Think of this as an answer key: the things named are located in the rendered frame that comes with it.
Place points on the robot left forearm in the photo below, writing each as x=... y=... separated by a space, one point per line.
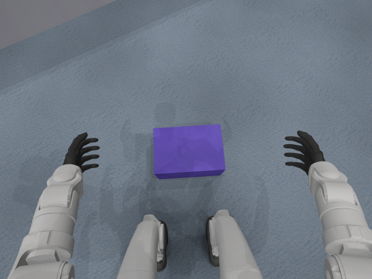
x=50 y=238

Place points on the right robot hand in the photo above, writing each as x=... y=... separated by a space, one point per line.
x=310 y=149

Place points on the right robot upper arm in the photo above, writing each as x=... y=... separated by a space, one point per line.
x=347 y=267

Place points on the robot right foot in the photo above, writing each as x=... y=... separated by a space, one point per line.
x=214 y=259

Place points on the left robot hand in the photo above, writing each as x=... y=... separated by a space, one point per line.
x=75 y=152

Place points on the carton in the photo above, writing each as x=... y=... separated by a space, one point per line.
x=188 y=151

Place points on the robot right forearm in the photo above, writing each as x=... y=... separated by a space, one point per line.
x=345 y=228

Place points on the robot right shin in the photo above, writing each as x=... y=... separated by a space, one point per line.
x=219 y=213

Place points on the left robot upper arm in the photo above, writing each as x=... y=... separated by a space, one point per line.
x=52 y=270

